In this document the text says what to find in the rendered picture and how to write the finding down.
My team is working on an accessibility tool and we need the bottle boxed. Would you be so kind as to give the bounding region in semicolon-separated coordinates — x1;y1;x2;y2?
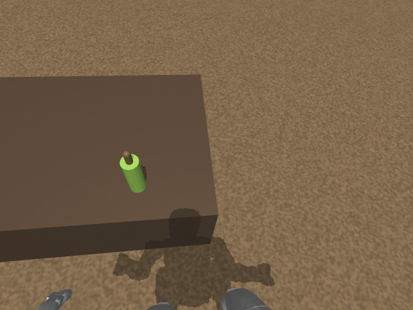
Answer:
120;150;146;193

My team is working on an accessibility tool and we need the left robot hand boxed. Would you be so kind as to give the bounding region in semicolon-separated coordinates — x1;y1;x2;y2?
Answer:
36;289;72;310

